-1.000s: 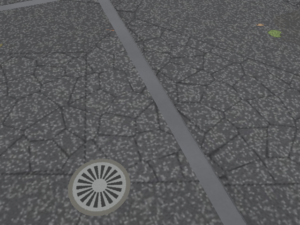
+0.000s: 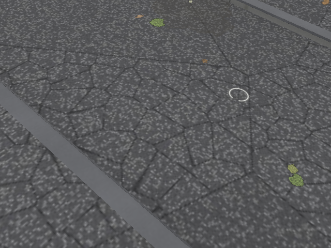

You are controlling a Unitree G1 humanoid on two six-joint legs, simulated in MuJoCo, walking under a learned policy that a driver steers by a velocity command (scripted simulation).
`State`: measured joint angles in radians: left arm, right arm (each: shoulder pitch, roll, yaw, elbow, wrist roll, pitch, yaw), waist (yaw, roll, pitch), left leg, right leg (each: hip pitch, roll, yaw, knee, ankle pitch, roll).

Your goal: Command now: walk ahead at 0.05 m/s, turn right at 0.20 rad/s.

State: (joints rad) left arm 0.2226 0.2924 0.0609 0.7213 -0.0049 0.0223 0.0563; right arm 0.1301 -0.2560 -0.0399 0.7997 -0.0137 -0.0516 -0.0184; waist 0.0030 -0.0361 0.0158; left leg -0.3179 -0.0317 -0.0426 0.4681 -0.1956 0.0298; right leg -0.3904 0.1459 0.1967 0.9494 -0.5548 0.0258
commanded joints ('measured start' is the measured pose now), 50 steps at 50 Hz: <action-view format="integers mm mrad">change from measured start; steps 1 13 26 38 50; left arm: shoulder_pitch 102 67 145 209 -25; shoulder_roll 97 34 58 104 86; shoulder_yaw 33 8 16 7 5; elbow -14 8 44 19 -104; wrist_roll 2 -14 16 17 32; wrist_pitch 13 -95 -136 -104 -132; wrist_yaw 5 -45 -54 -23 -36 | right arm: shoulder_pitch -22 98 -13 318 133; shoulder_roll -100 -166 -58 -293 -180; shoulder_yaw -15 -30 -8 -101 -59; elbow -63 -24 -102 -141 -156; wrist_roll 13 50 39 36 25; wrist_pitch -5 1 -22 7 -30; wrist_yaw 3 5 53 54 19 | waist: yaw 31 23 45 -162 4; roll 114 161 -50 134 74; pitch -116 -22 95 -262 -24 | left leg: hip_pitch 172 -3 -479 575 7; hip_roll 272 203 86 165 106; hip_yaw -261 -223 -24 -236 -202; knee -143 -220 443 94 -226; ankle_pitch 262 -254 207 47 303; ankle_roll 191 165 -14 270 257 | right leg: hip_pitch -100 308 347 -5 -205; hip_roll -91 -110 -336 -270 -239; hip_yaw -1 -231 -231 -375 -135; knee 175 -582 -839 228 -33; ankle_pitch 69 328 624 696 539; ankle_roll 57 -82 -170 -42 38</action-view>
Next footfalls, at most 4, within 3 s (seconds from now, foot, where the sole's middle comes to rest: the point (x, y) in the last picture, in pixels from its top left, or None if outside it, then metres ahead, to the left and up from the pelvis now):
0.28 right None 0.05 -0.13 -0.78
0.74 left None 0.40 0.13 -0.78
1.28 right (156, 194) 0.72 0.04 -0.83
1.72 left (93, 152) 0.91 0.35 -0.79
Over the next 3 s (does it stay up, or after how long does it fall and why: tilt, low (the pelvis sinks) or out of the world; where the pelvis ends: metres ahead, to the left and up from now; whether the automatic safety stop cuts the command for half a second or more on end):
stays up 1.30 0.21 -0.05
